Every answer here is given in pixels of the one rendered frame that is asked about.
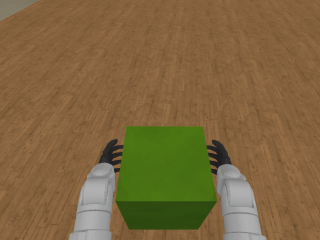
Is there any robot right hand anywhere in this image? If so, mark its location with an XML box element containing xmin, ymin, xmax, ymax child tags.
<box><xmin>206</xmin><ymin>139</ymin><xmax>232</xmax><ymax>175</ymax></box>

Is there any left robot forearm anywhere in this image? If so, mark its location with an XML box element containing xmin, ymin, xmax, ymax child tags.
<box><xmin>68</xmin><ymin>162</ymin><xmax>116</xmax><ymax>240</ymax></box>

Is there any right robot forearm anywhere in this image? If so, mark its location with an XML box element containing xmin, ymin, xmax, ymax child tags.
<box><xmin>216</xmin><ymin>164</ymin><xmax>267</xmax><ymax>240</ymax></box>

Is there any robot left hand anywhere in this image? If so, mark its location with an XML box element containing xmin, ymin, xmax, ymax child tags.
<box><xmin>99</xmin><ymin>139</ymin><xmax>124</xmax><ymax>173</ymax></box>

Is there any carton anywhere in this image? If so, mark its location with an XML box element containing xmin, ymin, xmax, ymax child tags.
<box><xmin>115</xmin><ymin>126</ymin><xmax>217</xmax><ymax>230</ymax></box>

